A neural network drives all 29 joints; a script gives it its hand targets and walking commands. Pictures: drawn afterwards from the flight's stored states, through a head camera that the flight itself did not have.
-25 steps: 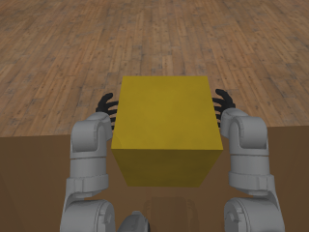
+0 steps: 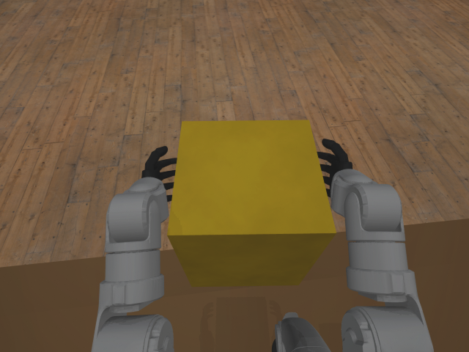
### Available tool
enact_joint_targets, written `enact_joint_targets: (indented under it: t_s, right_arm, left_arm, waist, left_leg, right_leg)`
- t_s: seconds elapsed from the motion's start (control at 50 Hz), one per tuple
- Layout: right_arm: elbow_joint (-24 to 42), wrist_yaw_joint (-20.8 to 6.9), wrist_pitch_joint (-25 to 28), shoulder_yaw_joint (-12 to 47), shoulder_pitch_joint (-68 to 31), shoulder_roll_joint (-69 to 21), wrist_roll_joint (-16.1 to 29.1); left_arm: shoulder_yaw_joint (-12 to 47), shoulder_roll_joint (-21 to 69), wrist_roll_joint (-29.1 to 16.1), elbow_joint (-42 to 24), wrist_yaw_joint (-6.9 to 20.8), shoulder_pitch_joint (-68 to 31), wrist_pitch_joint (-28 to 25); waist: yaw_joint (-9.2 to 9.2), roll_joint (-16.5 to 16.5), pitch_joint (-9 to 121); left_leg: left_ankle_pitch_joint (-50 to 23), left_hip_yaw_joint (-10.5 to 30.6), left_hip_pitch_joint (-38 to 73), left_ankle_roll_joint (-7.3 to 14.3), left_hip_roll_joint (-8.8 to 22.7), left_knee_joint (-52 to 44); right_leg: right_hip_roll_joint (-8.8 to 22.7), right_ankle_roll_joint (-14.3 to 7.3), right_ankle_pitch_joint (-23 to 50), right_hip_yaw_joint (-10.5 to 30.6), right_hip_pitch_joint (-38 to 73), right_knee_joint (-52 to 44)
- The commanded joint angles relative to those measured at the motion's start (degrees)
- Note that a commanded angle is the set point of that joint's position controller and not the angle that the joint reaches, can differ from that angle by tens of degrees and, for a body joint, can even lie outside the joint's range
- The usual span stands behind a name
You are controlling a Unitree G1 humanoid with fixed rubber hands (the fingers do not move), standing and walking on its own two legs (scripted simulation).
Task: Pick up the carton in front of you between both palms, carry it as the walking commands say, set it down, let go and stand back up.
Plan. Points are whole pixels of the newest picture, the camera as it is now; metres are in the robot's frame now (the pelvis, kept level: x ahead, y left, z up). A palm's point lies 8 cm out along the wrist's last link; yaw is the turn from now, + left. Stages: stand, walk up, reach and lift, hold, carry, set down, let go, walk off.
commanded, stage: carry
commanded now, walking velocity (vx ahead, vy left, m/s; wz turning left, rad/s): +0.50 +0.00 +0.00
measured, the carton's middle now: (245, 210) +0.35 -0.01 +0.03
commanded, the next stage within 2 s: none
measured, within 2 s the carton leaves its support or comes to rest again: neither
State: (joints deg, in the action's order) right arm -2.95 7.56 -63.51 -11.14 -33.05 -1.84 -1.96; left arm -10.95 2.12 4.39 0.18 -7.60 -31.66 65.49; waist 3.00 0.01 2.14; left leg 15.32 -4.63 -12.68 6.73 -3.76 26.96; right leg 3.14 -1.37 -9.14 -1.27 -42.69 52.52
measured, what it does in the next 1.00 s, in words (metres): goes down: right foot, then left foot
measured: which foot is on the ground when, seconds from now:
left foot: down 0.00-0.20, up 0.22-0.70, down 0.72-1.00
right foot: up 0.00-0.16, down 0.18-0.74, up 0.76-1.00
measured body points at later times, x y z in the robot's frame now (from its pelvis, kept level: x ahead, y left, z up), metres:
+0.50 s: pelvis +0.30 -0.04 -0.03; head +0.34 -0.05 +0.42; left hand +0.66 +0.13 +0.07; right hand +0.68 -0.17 +0.07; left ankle +0.38 +0.12 -0.69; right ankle +0.26 -0.08 -0.76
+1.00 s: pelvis +0.60 +0.01 -0.06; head +0.64 +0.02 +0.39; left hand +0.97 +0.14 +0.02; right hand +0.96 -0.16 +0.02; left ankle +0.59 +0.05 -0.79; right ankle +0.65 -0.15 -0.71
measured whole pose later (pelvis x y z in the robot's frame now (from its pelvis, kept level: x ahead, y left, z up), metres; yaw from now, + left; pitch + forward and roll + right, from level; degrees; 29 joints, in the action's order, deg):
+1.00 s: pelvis +0.60 +0.01 -0.06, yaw -1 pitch +5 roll -2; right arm -7.1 7.5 -63.2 -11.2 -32.3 -1.6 -2.5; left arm -10.7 2.1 5.0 5.7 -7.4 -32.2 65.2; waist 3.4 0.0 1.6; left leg 11.8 -6.3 -18.3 7.8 -3.4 28.2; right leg 3.7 -0.6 -17.3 -0.7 -41.2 62.9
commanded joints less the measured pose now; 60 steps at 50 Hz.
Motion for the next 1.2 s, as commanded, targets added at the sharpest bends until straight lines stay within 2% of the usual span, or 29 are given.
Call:
enact_joint_targets:
  t_s: [0.0,0.06,0.08,0.12,0.14,0.16,0.18,0.2,0.22,0.24,0.26,0.28,0.34,0.44,0.56,0.62,0.66,0.68,0.7,0.72,0.74,0.76,0.78,0.8,0.86,0.94,0.98,1.08,1.18]
  right_arm:
    - [5.1,-15.0,-1.4,39.6,-35.9,-58.1,24.7]
    - [1.7,-15.0,-2.4,38.1,-33.8,-56.0,23.6]
    - [0.8,-15.0,-2.6,37.8,-34.1,-55.9,23.4]
    - [-0.7,-15.2,-3.0,37.5,-35.9,-56.5,23.6]
    - [-1.4,-15.3,-3.1,37.3,-37.1,-57.0,23.8]
    - [-1.9,-15.3,-3.2,37.0,-39.0,-57.1,23.8]
    - [-3.5,-15.4,-3.4,36.7,-39.6,-58.1,23.3]
    - [-4.4,-15.2,-3.8,35.5,-39.8,-59.8,23.3]
    - [-3.6,-15.0,-3.6,35.5,-40.8,-59.7,23.0]
    - [-2.1,-14.7,-3.3,35.6,-43.6,-61.6,23.3]
    - [-0.5,-14.1,-2.9,35.6,-45.0,-62.7,23.2]
    - [0.3,-13.5,-2.7,35.5,-45.3,-63.1,22.7]
    - [1.1,-11.9,-2.2,35.7,-40.8,-63.3,21.3]
    - [3.2,-10.9,-1.6,37.4,-38.1,-61.6,19.6]
    - [2.5,-11.2,-2.9,38.2,-36.4,-58.7,18.7]
    - [-0.5,-12.2,-3.3,37.2,-35.5,-58.2,18.2]
    - [-2.8,-12.9,-3.2,35.8,-34.9,-57.8,17.9]
    - [-4.2,-13.1,-3.0,35.0,-34.2,-57.8,17.5]
    - [-5.5,-13.6,-2.8,34.0,-33.3,-57.9,17.0]
    - [-6.6,-14.0,-2.6,32.7,-32.2,-57.2,16.7]
    - [-8.7,-14.1,-2.1,31.2,-32.5,-56.2,16.2]
    - [-8.6,-14.6,-1.7,32.5,-32.2,-58.7,17.6]
    - [-5.6,-15.1,-1.1,33.8,-36.1,-61.5,19.7]
    - [-2.4,-15.5,-0.6,35.3,-40.9,-64.1,21.9]
    - [2.2,-15.5,0.0,38.5,-44.5,-67.0,26.1]
    - [2.3,-15.7,0.3,39.3,-39.2,-65.6,26.1]
    - [2.8,-15.9,0.5,39.6,-38.2,-64.7,25.9]
    - [5.8,-15.5,-0.2,40.1,-38.1,-60.4,25.7]
    - [1.6,-15.1,-2.4,37.8,-34.3,-56.0,23.9]
  left_arm:
    - [39.2,56.3,-22.0,-4.1,10.9,-38.2,-0.7]
    - [37.8,54.1,-21.4,-1.9,11.3,-37.2,1.0]
    - [37.1,53.7,-21.3,-1.0,11.6,-37.3,1.4]
    - [35.4,52.7,-21.0,1.3,12.0,-37.2,2.0]
    - [34.5,52.5,-20.7,2.7,12.3,-36.9,2.1]
    - [33.3,52.4,-20.4,3.9,12.6,-36.3,2.1]
    - [31.6,51.9,-20.0,5.7,12.8,-36.2,2.2]
    - [31.1,51.3,-20.0,6.8,13.1,-37.3,1.9]
    - [31.5,54.8,-21.4,7.4,13.7,-37.3,1.8]
    - [32.7,57.6,-23.2,4.9,14.3,-41.1,1.4]
    - [34.3,60.3,-25.2,2.0,14.8,-45.6,1.1]
    - [35.8,62.5,-27.1,-0.1,15.1,-49.0,0.9]
    - [37.3,64.0,-29.1,-2.3,15.0,-49.3,0.5]
    - [38.0,61.9,-28.6,-3.9,15.1,-45.3,0.2]
    - [37.3,58.2,-26.5,-1.1,15.3,-40.4,1.1]
    - [36.5,57.9,-25.5,2.6,15.6,-38.7,0.9]
    - [36.3,58.8,-25.5,4.7,15.9,-38.8,0.6]
    - [36.5,59.5,-25.7,5.5,16.1,-39.4,0.5]
    - [36.6,59.9,-25.7,6.0,16.3,-40.6,0.1]
    - [36.3,60.6,-25.5,6.7,16.4,-40.9,0.0]
    - [35.7,62.4,-25.3,8.8,16.2,-41.0,0.2]
    - [35.5,62.2,-25.3,7.1,15.9,-41.7,-0.2]
    - [36.1,63.3,-25.6,4.5,15.5,-45.6,-0.7]
    - [36.1,64.1,-25.4,2.9,14.9,-47.6,-1.3]
    - [36.0,64.1,-24.2,0.3,12.8,-44.1,-1.9]
    - [36.5,62.5,-21.3,0.7,11.4,-37.1,-2.6]
    - [37.4,61.7,-20.8,-0.3,11.2,-36.8,-2.9]
    - [39.4,58.3,-21.8,-4.3,10.7,-39.1,-2.0]
    - [37.6,54.1,-21.3,-1.7,11.0,-37.1,1.0]
  waist:
    - [1.65,-5.9,20.1]
    - [2.83,-6.7,17.8]
    - [2.37,-7.1,17.3]
    - [-1.03,-8.1,18.8]
    - [-4.02,-6.3,20.9]
    - [-6.25,-1.4,23.7]
    - [-4.56,8.5,26.3]
    - [-6.42,18.3,30.6]
    - [-6.85,13.1,29.6]
    - [-6.43,9.4,27.2]
    - [-5.32,3.8,24.4]
    - [-4.74,2.3,23.5]
    - [-4.40,3.2,24.3]
    - [-6.15,5.1,24.0]
    - [-8.17,5.7,20.3]
    - [-8.97,6.8,17.9]
    - [-5.73,8.0,19.1]
    - [-2.75,6.3,21.2]
    - [-0.79,3.1,23.6]
    - [-1.77,-5.7,27.3]
    - [0.83,-16.3,32.7]
    - [0.99,-13.5,32.3]
    - [0.99,-9.4,28.5]
    - [-0.24,-2.8,24.9]
    - [-1.58,-3.1,23.6]
    - [-0.27,-4.9,24.8]
    - [0.51,-5.5,24.4]
    - [1.37,-5.9,20.2]
    - [1.79,-8.2,17.6]
  left_leg:
    - [-45.7,9.7,22.5,2.1,11.5,-1.3]
    - [-45.9,7.9,23.2,1.7,10.3,0.2]
    - [-46.5,7.2,21.6,1.3,10.5,0.7]
    - [-51.7,5.2,17.9,-0.7,11.0,7.4]
    - [-48.9,2.3,14.2,-2.3,9.8,15.4]
    - [-32.8,0.9,4.6,-3.4,7.6,27.1]
    - [4.0,-0.2,-8.3,-4.1,3.5,36.1]
    - [18.9,3.9,-25.9,-6.2,-3.7,53.4]
    - [16.4,7.0,-30.4,-4.2,0.1,56.0]
    - [12.9,7.4,-30.8,-3.3,1.9,54.0]
    - [10.2,7.0,-29.8,-3.5,3.4,50.3]
    - [8.5,7.1,-27.9,-3.7,4.8,46.9]
    - [5.4,5.4,-26.1,-5.0,5.9,40.9]
    - [-2.8,2.8,-34.1,-6.1,6.5,31.4]
    - [-16.7,-1.9,-31.4,-5.1,3.3,12.5]
    - [-23.6,-3.6,-23.8,-3.1,1.6,1.2]
    - [-24.2,-4.1,-11.3,-1.4,0.5,-2.4]
    - [-25.7,-4.8,-2.6,-1.3,0.4,-5.4]
    - [-28.0,-1.5,8.1,-1.7,4.3,-4.8]
    - [-50.7,12.0,22.8,-0.6,17.1,6.5]
    - [-43.1,32.9,36.3,12.4,27.6,4.7]
    - [-21.2,36.8,32.9,13.7,25.9,-0.6]
    - [-12.2,33.6,27.0,11.5,22.3,-3.0]
    - [-10.1,29.2,20.1,8.7,20.6,-5.2]
    - [-10.0,23.1,10.1,6.9,18.5,-7.8]
    - [-29.5,16.9,16.4,5.2,17.0,-5.2]
    - [-35.6,14.9,20.1,3.8,16.2,-4.4]
    - [-42.9,10.7,23.3,2.4,13.6,-4.3]
    - [-53.1,5.0,22.7,0.5,11.3,-1.5]
  right_leg:
    - [-2.9,-0.6,7.0,-4.1,-2.8,-9.4]
    - [-4.6,-1.8,13.4,-6.5,2.2,-21.1]
    - [-5.0,-2.7,15.3,-6.8,6.6,-24.5]
    - [-6.3,-4.3,15.5,-8.1,19.5,-27.5]
    - [-6.1,-4.5,17.4,-8.2,29.1,-30.3]
    - [-0.8,-4.9,21.9,-1.7,40.8,-27.7]
    - [11.9,-5.5,43.9,12.9,52.5,-18.7]
    - [20.0,-18.0,31.0,33.2,63.6,-22.7]
    - [17.7,-17.5,15.5,34.0,60.6,-25.9]
    - [14.3,-15.0,10.1,29.4,55.1,-27.6]
    - [12.8,-13.3,9.8,25.2,49.0,-29.2]
    - [12.5,-12.7,9.1,22.6,44.7,-30.4]
    - [11.1,-12.2,11.8,17.7,41.1,-31.6]
    - [9.1,-10.0,33.4,11.3,49.5,-28.1]
    - [3.7,-7.8,40.2,5.1,53.3,-26.1]
    - [3.2,-6.8,39.1,2.9,52.1,-24.8]
    - [3.9,-5.2,43.5,1.6,48.2,-18.2]
    - [3.1,-3.6,42.5,-1.3,45.6,-10.3]
    - [1.1,-2.2,29.3,-3.3,38.1,0.0]
    - [-1.9,-0.7,-3.1,-4.1,23.2,10.4]
    - [-9.1,2.0,-25.6,-0.1,4.6,28.0]
    - [-6.4,-0.5,-23.8,2.7,-0.7,31.7]
    - [-4.4,-1.8,-20.3,3.1,-2.4,30.1]
    - [-2.3,-2.0,-16.6,3.0,-0.8,26.1]
    - [-0.2,-0.6,-13.1,2.0,4.1,18.9]
    - [0.6,1.2,-7.5,-0.3,-1.9,11.5]
    - [0.5,1.4,-4.6,-1.3,-5.2,8.6]
    - [-1.1,0.7,2.9,-3.9,-5.5,-3.7]
    - [-5.5,-2.0,12.8,-9.3,8.2,-24.1]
